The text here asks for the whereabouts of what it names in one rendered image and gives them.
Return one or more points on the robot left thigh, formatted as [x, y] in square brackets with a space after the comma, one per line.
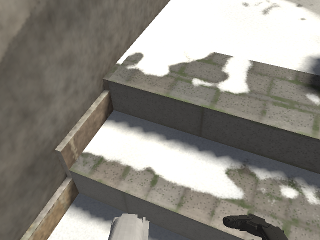
[129, 227]

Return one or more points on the right robot hand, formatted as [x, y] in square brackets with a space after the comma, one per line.
[254, 225]

